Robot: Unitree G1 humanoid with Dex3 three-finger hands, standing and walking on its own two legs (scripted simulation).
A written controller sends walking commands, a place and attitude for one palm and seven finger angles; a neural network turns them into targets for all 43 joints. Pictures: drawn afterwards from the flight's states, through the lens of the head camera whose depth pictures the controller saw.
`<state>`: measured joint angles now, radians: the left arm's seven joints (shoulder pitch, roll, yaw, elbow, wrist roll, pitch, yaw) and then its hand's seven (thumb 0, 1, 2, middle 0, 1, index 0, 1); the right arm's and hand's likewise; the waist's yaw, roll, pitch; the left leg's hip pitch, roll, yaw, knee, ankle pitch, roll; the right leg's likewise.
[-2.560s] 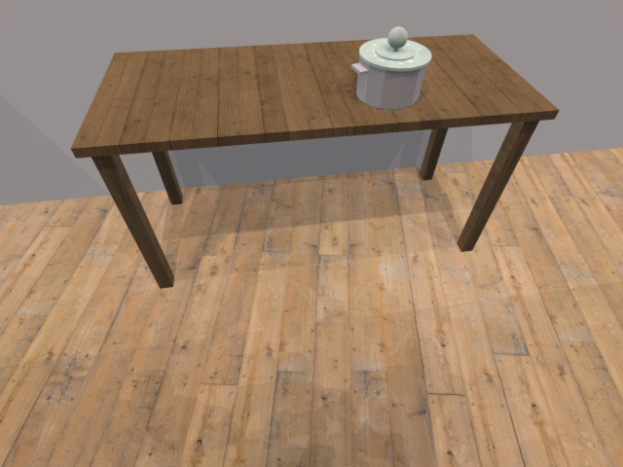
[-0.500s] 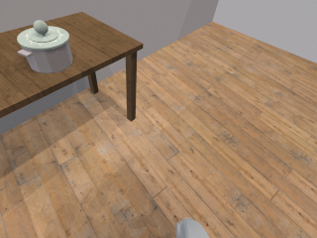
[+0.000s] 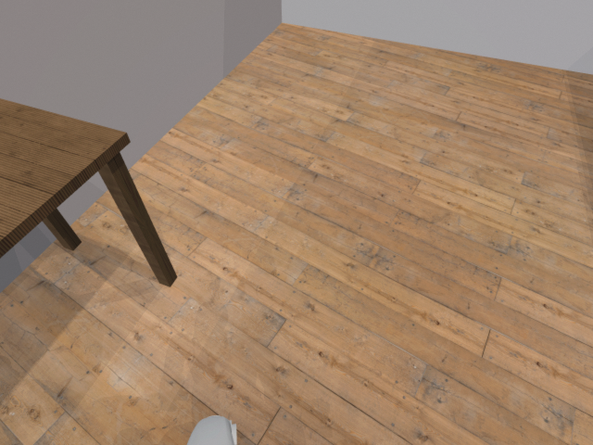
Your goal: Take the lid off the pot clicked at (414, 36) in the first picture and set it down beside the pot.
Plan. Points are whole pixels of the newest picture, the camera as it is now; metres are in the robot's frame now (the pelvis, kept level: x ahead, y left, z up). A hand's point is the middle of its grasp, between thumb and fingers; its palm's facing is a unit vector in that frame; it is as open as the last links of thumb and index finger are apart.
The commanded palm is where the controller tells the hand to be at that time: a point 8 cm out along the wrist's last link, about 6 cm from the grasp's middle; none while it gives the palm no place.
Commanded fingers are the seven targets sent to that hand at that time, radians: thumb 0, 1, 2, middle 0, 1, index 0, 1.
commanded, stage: walk to a spot facing it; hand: left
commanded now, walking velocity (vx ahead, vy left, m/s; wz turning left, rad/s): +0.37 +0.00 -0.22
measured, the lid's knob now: out of the picture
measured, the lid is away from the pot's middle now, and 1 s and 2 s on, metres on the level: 0.00 0.00 0.00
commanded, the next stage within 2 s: turn to face it in 0.66 s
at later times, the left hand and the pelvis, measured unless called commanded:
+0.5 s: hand (150, 414) +0.21 +0.24 -0.18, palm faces -0.08 -0.99 -0.14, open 7.4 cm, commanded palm none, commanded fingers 0.00 0.90 0.90 -0.20 -0.30 -0.20 -0.30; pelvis +0.23 +0.06 +0.00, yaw -13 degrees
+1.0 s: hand (255, 245) +0.53 +0.09 -0.15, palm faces -0.41 -0.88 -0.23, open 7.4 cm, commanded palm none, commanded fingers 0.00 0.90 0.90 -0.20 -0.30 -0.20 -0.30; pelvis +0.33 -0.01 -0.01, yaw -21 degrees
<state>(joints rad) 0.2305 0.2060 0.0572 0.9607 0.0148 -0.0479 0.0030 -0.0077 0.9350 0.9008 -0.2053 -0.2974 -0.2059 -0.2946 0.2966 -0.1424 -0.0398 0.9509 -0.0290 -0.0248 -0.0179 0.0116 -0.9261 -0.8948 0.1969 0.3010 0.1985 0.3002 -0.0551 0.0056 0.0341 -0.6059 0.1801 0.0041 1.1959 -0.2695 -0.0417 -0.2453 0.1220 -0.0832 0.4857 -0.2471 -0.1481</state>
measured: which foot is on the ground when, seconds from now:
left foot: up 0.00-0.32, down 0.34-0.84, up 0.86-1.00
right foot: down 0.00-0.34, up 0.36-0.82, down 0.84-1.00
